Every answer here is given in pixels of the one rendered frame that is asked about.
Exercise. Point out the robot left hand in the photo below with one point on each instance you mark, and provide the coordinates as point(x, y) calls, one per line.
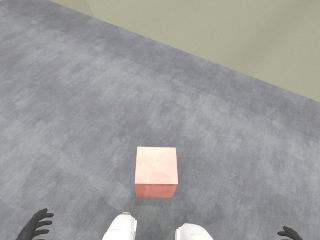
point(29, 231)

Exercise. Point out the robot left thigh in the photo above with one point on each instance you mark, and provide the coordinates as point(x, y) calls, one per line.
point(123, 227)

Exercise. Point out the robot right thigh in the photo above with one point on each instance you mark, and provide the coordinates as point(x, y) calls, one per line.
point(191, 232)

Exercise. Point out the carton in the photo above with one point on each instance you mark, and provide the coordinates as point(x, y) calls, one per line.
point(156, 173)

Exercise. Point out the robot thigh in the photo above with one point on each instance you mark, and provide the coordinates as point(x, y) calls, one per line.
point(191, 232)
point(123, 227)

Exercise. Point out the robot right hand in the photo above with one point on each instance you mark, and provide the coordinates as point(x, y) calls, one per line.
point(289, 232)

